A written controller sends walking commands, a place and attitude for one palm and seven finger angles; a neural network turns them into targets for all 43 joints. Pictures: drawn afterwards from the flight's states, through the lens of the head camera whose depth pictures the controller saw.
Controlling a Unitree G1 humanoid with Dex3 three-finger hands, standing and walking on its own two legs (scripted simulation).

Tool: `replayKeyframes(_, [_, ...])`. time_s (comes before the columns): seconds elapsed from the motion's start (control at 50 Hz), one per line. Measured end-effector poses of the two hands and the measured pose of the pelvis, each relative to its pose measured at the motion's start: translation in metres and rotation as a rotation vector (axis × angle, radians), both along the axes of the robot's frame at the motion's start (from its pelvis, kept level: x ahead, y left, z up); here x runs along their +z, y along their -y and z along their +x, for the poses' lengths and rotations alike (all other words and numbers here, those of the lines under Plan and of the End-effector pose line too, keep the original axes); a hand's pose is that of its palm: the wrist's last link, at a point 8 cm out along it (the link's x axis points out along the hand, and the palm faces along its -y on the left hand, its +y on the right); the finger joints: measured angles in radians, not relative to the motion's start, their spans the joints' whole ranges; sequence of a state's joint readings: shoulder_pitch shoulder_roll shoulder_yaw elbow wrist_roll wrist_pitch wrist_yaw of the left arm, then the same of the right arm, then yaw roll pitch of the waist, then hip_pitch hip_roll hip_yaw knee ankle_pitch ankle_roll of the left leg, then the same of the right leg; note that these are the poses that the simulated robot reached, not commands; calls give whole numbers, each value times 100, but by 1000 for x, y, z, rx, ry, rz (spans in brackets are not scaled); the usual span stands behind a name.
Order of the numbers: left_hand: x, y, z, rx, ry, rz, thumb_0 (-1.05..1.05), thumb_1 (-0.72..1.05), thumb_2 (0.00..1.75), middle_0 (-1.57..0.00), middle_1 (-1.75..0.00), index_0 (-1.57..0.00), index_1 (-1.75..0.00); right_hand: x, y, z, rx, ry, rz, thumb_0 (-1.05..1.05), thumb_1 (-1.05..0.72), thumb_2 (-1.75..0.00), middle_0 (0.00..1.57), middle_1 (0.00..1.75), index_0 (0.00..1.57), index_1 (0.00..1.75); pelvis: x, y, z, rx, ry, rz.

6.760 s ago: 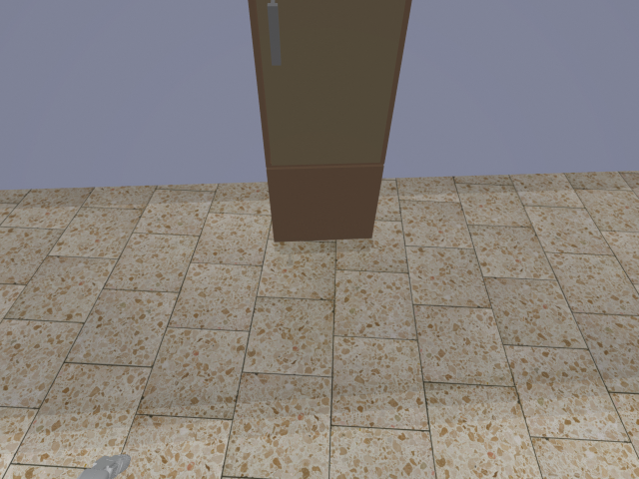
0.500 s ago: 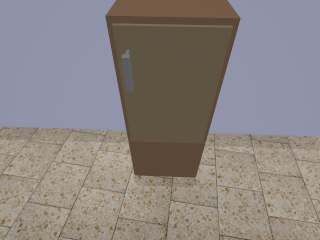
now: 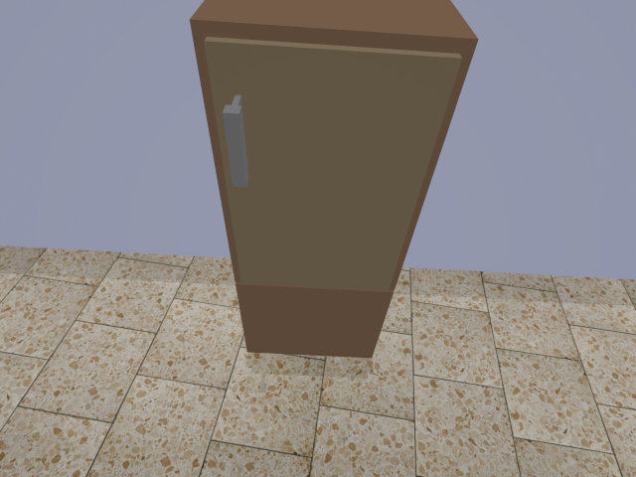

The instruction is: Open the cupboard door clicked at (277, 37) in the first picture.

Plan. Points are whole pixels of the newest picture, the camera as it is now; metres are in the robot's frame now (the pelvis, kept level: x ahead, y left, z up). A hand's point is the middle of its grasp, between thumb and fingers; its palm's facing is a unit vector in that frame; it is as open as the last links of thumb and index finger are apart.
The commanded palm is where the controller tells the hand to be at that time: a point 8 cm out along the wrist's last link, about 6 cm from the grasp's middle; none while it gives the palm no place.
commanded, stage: shuffle to correct the standing spot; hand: left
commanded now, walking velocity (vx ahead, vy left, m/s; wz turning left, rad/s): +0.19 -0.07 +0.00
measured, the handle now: (239, 141) +0.60 +0.18 +0.11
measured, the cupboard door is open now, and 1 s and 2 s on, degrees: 0 0 0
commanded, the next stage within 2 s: come to a stop and stand still in 0.08 s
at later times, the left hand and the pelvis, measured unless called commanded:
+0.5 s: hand out of the picture +0.08 +0.14 -0.18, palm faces +0.12 -0.98 -0.14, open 7.3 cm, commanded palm none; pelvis +0.08 -0.02 +0.00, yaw +2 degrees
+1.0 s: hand out of the picture +0.12 +0.18 -0.16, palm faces +0.03 -0.97 -0.23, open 7.4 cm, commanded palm none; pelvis +0.08 +0.00 +0.00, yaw +0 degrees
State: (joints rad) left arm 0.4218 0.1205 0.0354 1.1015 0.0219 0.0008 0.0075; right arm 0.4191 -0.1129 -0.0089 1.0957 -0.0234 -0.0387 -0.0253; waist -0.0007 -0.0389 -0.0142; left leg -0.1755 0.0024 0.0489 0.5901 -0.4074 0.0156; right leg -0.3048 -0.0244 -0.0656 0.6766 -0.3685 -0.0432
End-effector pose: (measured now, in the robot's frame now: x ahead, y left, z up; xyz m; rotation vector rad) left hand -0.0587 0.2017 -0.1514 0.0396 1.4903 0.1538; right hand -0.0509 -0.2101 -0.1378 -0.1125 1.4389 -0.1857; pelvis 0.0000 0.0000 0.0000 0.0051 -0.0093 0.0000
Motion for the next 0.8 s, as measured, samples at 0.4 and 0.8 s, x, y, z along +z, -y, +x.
replayKeyframes(0.4, [13,14,123,-1,138,58,1,92,90,-20,-30,-20,-30,4,35,138,58,91,-12,1,-92,-90,20,29,20,30,8,25,72,39,13,-7])
replayKeyframes(0.8, [18,1,124,-30,90,89,1,91,90,-20,-30,-20,-30,7,24,214,83,258,14,0,-93,-90,20,29,20,30,7,19,77,2,3,-6])
